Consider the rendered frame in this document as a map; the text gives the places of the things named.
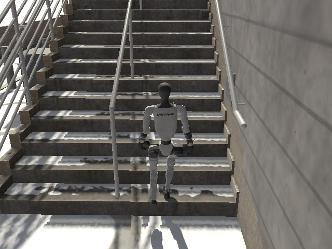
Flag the stairs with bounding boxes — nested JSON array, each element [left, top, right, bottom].
[[0, 0, 236, 217]]

